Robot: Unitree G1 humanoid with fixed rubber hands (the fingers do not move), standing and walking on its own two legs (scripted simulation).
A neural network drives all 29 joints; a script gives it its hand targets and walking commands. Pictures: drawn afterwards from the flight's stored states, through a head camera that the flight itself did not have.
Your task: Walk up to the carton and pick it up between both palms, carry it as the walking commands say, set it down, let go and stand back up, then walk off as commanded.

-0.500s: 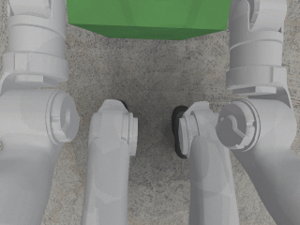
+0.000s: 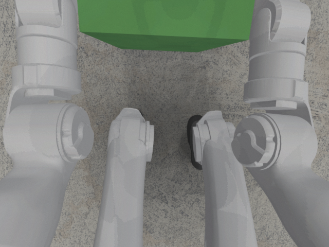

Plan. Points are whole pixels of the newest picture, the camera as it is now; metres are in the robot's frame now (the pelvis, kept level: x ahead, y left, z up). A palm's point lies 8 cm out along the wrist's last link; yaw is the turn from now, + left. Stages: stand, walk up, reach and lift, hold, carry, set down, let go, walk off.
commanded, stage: reach and lift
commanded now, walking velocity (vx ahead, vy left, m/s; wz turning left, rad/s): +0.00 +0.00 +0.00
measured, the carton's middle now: out of the picture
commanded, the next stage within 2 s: none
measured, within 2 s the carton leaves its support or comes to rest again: neither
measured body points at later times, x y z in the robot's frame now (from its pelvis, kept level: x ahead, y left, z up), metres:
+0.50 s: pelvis -0.01 +0.00 +0.05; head +0.34 +0.03 +0.32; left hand +0.56 +0.18 -0.06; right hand +0.56 -0.12 -0.05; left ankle +0.15 +0.12 -0.44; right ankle +0.13 -0.13 -0.44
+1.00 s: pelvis +0.00 +0.00 +0.10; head +0.32 +0.02 +0.40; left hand +0.53 +0.17 +0.00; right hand +0.53 -0.13 +0.01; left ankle +0.15 +0.12 -0.44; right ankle +0.13 -0.13 -0.44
